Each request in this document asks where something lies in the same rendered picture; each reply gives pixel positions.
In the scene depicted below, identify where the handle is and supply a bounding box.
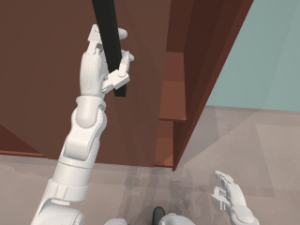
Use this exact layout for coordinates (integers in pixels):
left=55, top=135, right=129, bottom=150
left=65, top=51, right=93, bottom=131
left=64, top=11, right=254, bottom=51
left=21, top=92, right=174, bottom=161
left=92, top=0, right=127, bottom=98

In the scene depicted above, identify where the robot right forearm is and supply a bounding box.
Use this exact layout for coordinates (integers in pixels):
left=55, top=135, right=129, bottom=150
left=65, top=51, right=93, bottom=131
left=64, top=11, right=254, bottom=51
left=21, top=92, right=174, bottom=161
left=230, top=204, right=260, bottom=225

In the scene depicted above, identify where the right robot hand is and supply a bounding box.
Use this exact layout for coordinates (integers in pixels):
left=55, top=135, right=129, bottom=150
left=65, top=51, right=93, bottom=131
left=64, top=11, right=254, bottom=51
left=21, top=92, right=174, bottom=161
left=211, top=171, right=247, bottom=215

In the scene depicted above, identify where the robot right thigh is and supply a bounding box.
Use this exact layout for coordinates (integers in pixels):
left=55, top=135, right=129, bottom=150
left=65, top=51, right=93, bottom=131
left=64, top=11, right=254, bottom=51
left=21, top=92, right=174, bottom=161
left=159, top=215, right=195, bottom=225

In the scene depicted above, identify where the robot left forearm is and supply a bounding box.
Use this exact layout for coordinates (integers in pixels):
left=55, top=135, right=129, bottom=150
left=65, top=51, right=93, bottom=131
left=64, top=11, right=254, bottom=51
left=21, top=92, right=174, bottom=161
left=30, top=95, right=107, bottom=225

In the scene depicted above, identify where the wardrobe door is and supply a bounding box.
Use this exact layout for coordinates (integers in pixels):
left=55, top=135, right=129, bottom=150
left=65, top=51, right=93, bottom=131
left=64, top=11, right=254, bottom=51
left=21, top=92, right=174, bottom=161
left=0, top=0, right=172, bottom=168
left=0, top=125, right=40, bottom=154

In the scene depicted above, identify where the left robot upper arm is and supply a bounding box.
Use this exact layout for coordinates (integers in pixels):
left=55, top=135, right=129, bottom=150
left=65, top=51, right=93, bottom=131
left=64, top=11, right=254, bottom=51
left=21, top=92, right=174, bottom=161
left=34, top=203, right=84, bottom=225

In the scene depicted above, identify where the robot right foot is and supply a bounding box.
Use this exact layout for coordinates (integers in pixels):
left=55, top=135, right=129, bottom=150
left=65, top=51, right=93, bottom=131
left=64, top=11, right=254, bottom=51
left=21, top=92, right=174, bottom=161
left=152, top=206, right=165, bottom=225

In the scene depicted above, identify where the left robot hand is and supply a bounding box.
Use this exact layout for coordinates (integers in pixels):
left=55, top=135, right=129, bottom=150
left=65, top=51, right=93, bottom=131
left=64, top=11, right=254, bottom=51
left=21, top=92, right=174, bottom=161
left=80, top=24, right=134, bottom=99

